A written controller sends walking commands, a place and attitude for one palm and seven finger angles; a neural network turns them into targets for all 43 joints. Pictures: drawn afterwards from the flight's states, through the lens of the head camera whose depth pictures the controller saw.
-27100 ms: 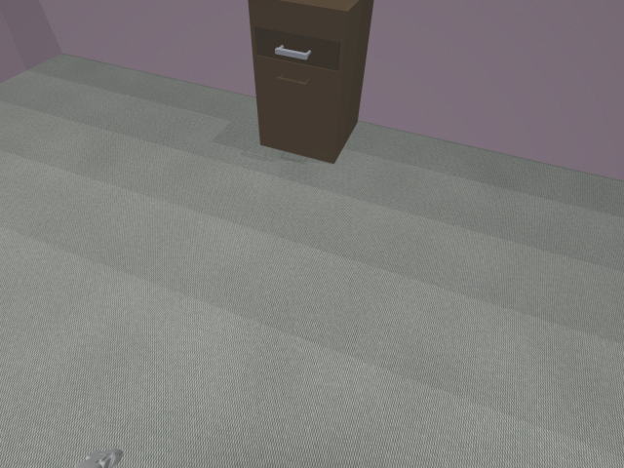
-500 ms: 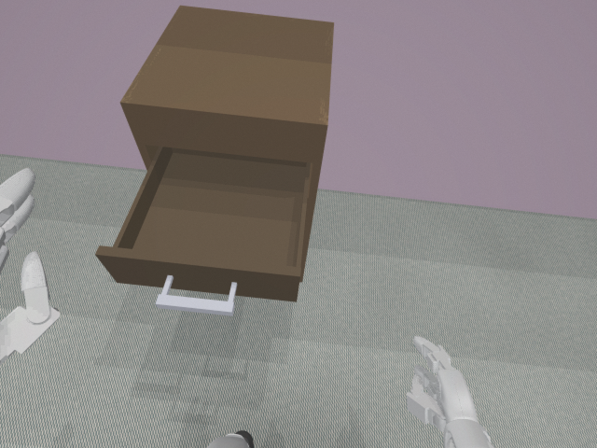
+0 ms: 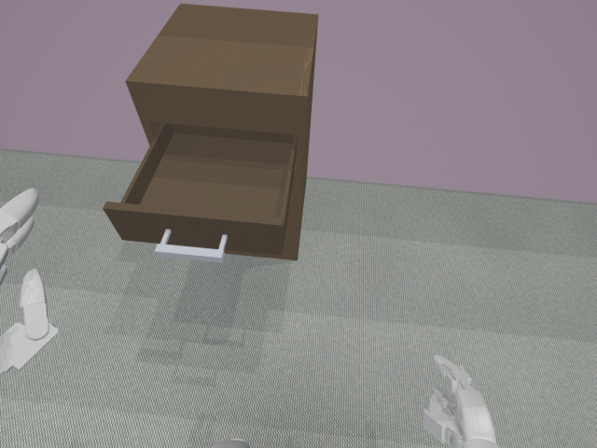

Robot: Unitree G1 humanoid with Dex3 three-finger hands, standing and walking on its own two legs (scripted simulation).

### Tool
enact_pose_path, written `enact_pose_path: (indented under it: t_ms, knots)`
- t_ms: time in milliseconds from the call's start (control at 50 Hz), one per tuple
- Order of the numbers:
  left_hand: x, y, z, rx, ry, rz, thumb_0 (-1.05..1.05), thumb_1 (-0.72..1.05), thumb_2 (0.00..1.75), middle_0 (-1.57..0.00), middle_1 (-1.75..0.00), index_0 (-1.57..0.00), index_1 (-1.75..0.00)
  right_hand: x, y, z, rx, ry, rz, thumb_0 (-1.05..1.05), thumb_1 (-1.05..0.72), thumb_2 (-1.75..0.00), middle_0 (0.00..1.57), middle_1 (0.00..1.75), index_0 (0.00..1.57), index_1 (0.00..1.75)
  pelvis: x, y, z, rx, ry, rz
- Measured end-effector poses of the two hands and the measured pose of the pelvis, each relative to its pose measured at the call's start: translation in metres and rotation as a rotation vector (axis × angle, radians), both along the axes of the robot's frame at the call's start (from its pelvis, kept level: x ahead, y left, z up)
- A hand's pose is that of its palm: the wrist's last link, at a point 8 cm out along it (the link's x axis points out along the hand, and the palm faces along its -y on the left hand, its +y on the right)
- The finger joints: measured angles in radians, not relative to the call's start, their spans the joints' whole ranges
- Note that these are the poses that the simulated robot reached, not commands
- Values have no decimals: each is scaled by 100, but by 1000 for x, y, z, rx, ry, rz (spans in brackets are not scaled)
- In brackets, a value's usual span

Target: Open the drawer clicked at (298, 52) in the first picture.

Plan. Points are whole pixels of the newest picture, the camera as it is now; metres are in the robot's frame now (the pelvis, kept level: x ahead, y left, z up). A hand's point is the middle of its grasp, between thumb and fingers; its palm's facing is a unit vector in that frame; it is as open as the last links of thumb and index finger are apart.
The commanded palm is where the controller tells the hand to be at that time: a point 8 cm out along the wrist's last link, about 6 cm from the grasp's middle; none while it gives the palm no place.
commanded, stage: stop stepping back and stand still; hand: left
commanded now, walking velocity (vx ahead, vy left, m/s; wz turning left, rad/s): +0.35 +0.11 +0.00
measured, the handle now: (192, 245) +0.53 +0.25 -0.20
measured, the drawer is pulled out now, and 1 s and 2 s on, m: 0.30 0.30 0.30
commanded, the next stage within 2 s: let the arm hang, fingers relaxed in 0.50 s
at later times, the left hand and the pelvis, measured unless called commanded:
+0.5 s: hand out of the picture +0.14 +0.24 +0.18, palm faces +0.46 -0.78 -0.43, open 7.4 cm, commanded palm +0.08 +0.28 +0.18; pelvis -0.04 -0.01 +0.00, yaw +3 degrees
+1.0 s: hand out of the picture -0.05 +0.18 -0.17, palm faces +0.14 -0.97 -0.19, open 6.9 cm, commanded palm none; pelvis -0.03 +0.00 +0.01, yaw +5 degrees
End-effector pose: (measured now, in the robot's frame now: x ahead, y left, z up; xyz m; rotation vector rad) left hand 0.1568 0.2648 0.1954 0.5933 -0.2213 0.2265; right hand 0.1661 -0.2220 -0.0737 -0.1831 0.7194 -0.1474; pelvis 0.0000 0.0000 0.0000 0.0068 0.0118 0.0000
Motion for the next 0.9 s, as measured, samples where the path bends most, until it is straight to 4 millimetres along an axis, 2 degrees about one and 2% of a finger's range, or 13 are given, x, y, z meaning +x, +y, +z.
enact_pose_path:
  t_ms: [60,140,260,420,600,620,660,700,740,780,820,880,900]
  knots:
    - [-17,1,3,-34,-34,49,1,89,90,-21,-30,-22,-30,-25,-6,-4,1,54,-4,1,-91,-90,21,30,20,30,-9,-4,5,20,2,-3]
    - [-30,9,-4,-82,-39,118,1,89,90,-21,-30,-21,-30,-53,-16,-1,-26,93,-15,1,-91,-90,21,30,20,30,-17,-5,12,41,16,8]
    - [-48,8,-12,-84,-39,92,1,89,90,-21,-30,-21,-30,-72,-28,3,-85,50,-14,1,-91,-90,21,30,20,30,-35,-1,5,22,-10,35]
    - [-65,12,2,6,-95,131,1,89,90,-21,-30,-21,-30,-65,-20,-9,-26,15,6,1,-91,-90,20,30,20,30,-36,-7,-1,11,-42,52]
    - [-61,13,-11,-102,-84,140,1,89,90,-21,-30,-21,-30,-51,-3,3,-34,9,60,1,-91,-90,21,30,20,30,-35,-1,5,8,-35,53]
    - [-57,14,-19,-90,-55,130,1,89,90,-20,-30,-21,-30,-49,-2,1,-23,1,76,1,-91,-90,21,30,20,30,-34,0,5,5,-26,64]
    - [-42,23,-61,-126,117,148,0,89,90,-20,-30,-21,-30,-46,-1,-11,-9,51,118,1,-91,-90,21,30,20,30,-33,2,2,6,-8,102]
    - [-33,31,-123,-226,344,216,0,90,90,-20,-30,-20,-30,-45,0,-27,-2,130,146,1,-91,-90,21,30,20,30,-32,1,-2,16,-1,118]
    - [-40,29,-190,-346,599,289,0,90,90,-20,-30,-20,-30,-51,2,-37,8,200,147,0,-91,-90,20,30,20,30,-32,1,-3,12,-10,117]
    - [-61,13,-247,-439,846,327,0,91,90,-19,-30,-20,-30,-61,3,-42,15,255,129,1,-91,-90,20,30,20,30,-32,-1,-2,12,-24,111]
    - [-92,-11,-291,-511,1063,332,0,91,90,-19,-29,-19,-30,-77,3,-43,15,308,103,0,-91,-90,20,30,20,30,-32,-2,0,11,-36,101]
    - [-142,-45,-326,-607,1300,349,0,93,90,-19,-29,-20,-30,-106,1,-46,4,408,72,0,-91,-90,20,30,20,30,-33,-3,3,2,-44,90]
    - [-155,-43,-330,-628,1318,398,-1,97,90,-20,-30,-20,-30,-116,1,-47,0,450,68,0,-91,-90,20,30,20,30,-33,-4,5,-1,-43,91]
